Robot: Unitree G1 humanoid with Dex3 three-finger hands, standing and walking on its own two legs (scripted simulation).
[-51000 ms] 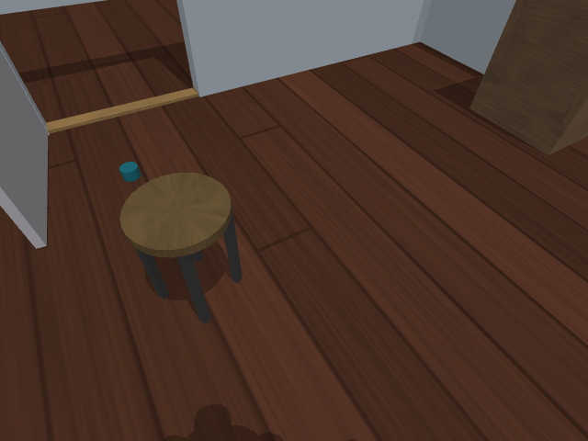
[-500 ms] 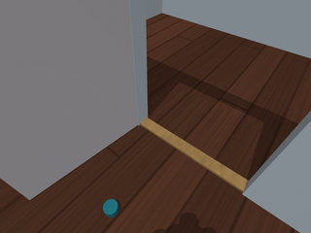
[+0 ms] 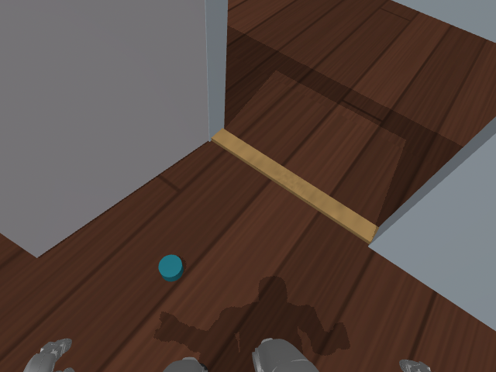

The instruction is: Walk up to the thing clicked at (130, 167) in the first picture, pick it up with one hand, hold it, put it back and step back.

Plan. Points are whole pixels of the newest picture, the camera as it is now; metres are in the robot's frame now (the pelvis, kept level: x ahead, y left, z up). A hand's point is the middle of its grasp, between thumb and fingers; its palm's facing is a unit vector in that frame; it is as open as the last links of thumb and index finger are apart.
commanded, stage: step back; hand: left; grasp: from above
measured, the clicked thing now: (171, 268) +0.51 +0.22 -0.73
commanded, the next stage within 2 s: none
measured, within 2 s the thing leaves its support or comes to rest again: neither
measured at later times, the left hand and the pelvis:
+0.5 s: hand out of the picture +0.00 +0.25 -0.13, palm faces +0.02 -0.91 -0.42, open 7.4 cm; pelvis -0.12 -0.02 +0.00, yaw +2 degrees
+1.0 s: hand out of the picture -0.20 +0.23 -0.15, palm faces -0.04 -0.91 -0.41, open 7.4 cm; pelvis -0.28 -0.03 -0.01, yaw -3 degrees
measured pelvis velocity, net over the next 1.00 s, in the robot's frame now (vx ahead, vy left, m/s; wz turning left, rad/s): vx -0.28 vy -0.03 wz -0.04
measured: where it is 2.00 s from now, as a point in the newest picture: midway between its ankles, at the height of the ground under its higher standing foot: outside the picture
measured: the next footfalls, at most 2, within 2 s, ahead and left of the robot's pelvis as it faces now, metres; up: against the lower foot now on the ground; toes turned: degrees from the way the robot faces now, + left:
right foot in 0.18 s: -0.03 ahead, -0.13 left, +0.00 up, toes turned -1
left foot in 0.56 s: -0.12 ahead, +0.11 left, +0.00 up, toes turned +0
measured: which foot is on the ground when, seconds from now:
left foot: down 0.00-0.22, up 0.24-0.54, down 0.56-0.94, up 0.96-1.00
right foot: up 0.00-0.16, down 0.18-0.56, up 0.58-0.90, down 0.92-1.00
